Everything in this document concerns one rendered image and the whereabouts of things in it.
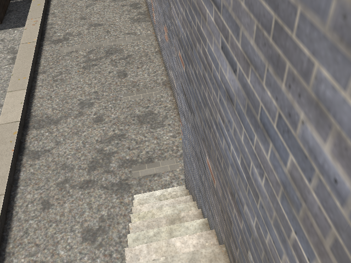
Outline stairs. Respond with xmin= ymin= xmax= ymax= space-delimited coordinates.
xmin=125 ymin=185 xmax=230 ymax=263

